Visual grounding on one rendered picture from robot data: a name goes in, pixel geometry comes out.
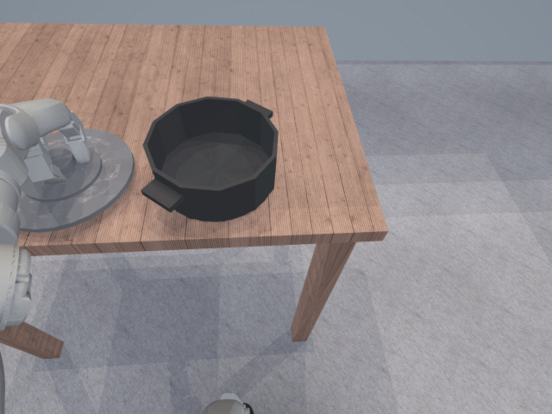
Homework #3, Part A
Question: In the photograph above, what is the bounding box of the table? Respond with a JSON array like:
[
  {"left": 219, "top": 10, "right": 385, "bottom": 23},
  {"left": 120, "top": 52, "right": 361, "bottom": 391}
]
[{"left": 0, "top": 22, "right": 388, "bottom": 359}]

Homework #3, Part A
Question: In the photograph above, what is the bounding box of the left robot shin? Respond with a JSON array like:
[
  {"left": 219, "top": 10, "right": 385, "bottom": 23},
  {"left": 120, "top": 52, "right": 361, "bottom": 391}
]
[{"left": 220, "top": 393, "right": 242, "bottom": 404}]

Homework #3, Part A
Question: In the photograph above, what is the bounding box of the robot left upper arm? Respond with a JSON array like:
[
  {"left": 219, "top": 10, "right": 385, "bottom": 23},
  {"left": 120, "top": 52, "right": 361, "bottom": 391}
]
[{"left": 0, "top": 243, "right": 32, "bottom": 414}]

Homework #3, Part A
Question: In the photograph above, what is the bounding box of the robot left hand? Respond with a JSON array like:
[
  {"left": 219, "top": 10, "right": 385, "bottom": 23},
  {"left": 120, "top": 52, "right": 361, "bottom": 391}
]
[{"left": 11, "top": 98, "right": 91, "bottom": 184}]

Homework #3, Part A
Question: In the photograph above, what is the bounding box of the knob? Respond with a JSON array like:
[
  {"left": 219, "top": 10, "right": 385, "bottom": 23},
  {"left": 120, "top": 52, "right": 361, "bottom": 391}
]
[{"left": 48, "top": 148, "right": 76, "bottom": 175}]

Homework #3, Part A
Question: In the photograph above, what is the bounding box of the lid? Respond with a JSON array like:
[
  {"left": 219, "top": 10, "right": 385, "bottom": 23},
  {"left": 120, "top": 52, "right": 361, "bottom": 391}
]
[{"left": 16, "top": 129, "right": 135, "bottom": 233}]

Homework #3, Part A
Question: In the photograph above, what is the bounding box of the pot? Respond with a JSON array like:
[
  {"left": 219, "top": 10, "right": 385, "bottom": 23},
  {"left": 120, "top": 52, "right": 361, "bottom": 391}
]
[{"left": 141, "top": 97, "right": 279, "bottom": 222}]

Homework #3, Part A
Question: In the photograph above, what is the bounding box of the left robot forearm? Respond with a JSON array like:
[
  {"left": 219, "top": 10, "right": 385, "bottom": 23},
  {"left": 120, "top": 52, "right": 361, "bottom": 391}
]
[{"left": 0, "top": 103, "right": 40, "bottom": 246}]

